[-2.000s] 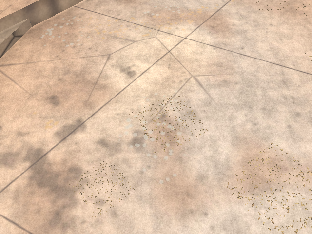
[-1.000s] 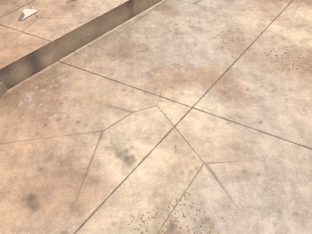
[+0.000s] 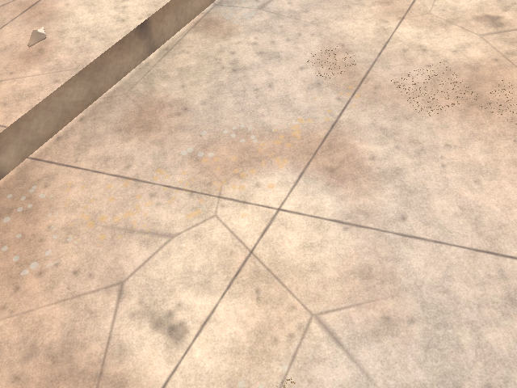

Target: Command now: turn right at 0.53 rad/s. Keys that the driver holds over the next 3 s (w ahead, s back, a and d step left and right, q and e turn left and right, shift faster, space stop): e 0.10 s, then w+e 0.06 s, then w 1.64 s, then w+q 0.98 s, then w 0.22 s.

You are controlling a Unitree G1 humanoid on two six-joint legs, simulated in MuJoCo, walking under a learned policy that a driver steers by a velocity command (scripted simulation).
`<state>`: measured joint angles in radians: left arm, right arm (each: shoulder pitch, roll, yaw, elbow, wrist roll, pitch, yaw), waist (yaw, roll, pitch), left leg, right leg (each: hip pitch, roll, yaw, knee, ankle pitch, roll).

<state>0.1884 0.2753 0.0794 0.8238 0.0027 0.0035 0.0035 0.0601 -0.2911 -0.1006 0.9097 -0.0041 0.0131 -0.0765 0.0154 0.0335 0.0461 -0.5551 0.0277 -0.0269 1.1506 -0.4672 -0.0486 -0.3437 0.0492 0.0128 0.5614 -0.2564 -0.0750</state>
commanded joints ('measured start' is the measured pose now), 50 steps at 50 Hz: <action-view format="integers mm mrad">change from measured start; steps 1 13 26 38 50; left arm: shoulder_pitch -18 48 -18 -246 30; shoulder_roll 162 164 146 45 111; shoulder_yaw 32 32 8 -25 -1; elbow -79 -71 -126 -212 -113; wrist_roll -8 -10 -33 -27 10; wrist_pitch -16 -23 -87 -95 -91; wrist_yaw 23 34 -5 -42 -36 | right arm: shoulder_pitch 2 -93 258 342 247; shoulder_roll -100 -80 -134 -161 -115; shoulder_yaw -24 -3 0 11 27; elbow -58 -112 -31 -23 -111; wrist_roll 0 12 16 30 23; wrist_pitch -19 -84 -137 -105 -125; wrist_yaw -3 54 80 73 77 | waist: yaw -21 46 -73 -107 -1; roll -120 -172 98 85 -109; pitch -146 -76 33 44 -90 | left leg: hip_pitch -102 24 671 478 -93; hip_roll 4 -11 314 193 121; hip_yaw -64 -48 -517 -100 -50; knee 11 -500 -964 -1005 39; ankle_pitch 97 219 -147 460 162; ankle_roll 3 -13 293 219 86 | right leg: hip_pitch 220 219 -560 -214 277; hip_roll -251 -218 -71 -81 -288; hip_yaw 341 446 105 -35 308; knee -217 -355 488 1 -343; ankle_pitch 412 -206 -208 258 141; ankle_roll -141 -155 27 69 -160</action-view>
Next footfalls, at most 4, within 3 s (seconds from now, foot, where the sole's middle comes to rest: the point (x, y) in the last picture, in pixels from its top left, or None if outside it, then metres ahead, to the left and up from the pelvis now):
0.44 left None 0.14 0.13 -0.77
0.86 right None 0.40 -0.19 -0.77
1.40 left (297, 276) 0.75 -0.01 -0.77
1.94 right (388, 201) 1.00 -0.30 -0.77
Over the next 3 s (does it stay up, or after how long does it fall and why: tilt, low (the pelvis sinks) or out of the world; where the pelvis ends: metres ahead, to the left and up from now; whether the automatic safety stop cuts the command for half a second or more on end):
stays up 1.45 -0.11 -0.01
